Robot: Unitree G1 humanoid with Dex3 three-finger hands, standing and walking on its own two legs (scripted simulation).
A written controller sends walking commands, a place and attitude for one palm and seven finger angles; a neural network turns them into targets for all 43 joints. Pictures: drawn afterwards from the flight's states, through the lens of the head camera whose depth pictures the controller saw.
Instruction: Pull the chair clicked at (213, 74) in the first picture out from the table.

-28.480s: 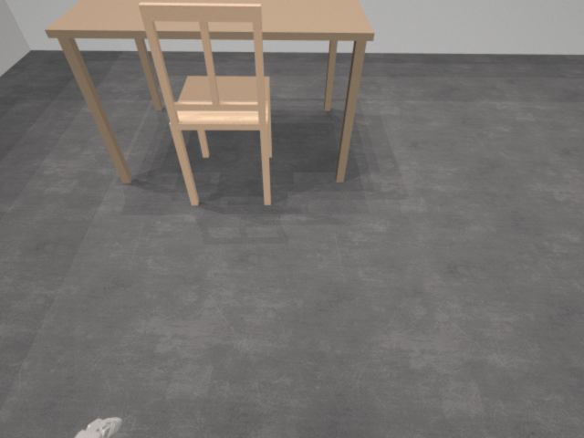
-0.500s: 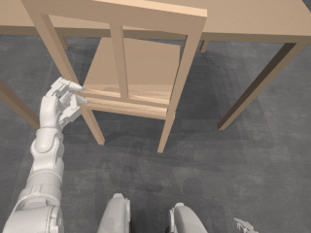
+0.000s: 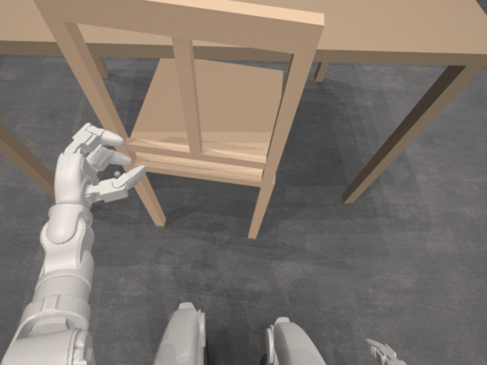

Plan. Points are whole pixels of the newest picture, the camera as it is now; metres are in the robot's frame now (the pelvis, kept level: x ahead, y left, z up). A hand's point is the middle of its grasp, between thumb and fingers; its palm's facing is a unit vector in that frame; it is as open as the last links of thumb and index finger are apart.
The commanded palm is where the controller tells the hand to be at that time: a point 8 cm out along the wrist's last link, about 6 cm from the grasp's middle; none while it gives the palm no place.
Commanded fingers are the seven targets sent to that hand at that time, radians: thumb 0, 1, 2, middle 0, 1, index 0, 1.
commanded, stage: open the thumb and straighten the fingers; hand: left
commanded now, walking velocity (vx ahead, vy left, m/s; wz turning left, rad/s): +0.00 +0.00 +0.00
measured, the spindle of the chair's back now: (190, 105) +0.55 +0.10 +0.03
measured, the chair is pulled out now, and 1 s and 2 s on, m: -0.05 -0.05 -0.05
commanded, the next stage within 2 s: draw the fingers out of the gap in 0.48 s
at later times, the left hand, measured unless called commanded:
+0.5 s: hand (111, 165) +0.42 +0.22 +0.03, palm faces +0.07 -1.00 -0.05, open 17.1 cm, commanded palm +0.40 +0.25 +0.03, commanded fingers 0.00 -0.55 0.20 0.00 0.00 0.00 0.00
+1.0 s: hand (102, 206) +0.35 +0.22 +0.03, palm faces +0.08 -1.00 -0.04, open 17.5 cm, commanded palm +0.33 +0.26 +0.03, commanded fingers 0.00 -0.55 0.20 0.00 0.00 0.00 0.00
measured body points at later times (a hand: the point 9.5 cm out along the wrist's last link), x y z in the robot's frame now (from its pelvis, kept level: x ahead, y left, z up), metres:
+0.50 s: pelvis +0.00 +0.00 +0.00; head +0.12 +0.03 +0.44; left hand +0.41 +0.27 +0.04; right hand +0.09 -0.26 -0.11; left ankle +0.06 +0.11 -0.62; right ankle -0.01 -0.13 -0.62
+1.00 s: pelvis +0.01 +0.00 +0.01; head +0.11 +0.03 +0.45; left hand +0.34 +0.27 +0.03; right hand +0.13 -0.25 -0.09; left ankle +0.06 +0.11 -0.62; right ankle -0.01 -0.13 -0.62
